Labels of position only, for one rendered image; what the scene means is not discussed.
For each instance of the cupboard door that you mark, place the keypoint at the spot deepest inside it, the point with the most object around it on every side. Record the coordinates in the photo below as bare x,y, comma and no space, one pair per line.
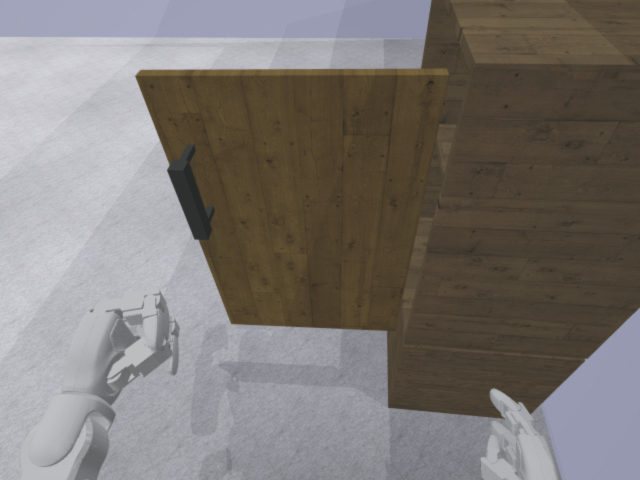
317,178

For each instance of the robot left forearm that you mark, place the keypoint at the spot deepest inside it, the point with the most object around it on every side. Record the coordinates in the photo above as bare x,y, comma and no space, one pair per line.
70,442

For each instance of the robot left hand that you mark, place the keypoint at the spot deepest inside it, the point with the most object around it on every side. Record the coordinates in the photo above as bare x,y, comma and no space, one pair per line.
93,363

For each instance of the handle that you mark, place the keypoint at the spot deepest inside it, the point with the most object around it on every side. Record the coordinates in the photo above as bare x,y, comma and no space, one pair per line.
185,186

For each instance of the robot right hand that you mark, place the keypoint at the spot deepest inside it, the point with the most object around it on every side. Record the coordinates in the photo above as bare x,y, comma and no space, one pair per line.
529,454

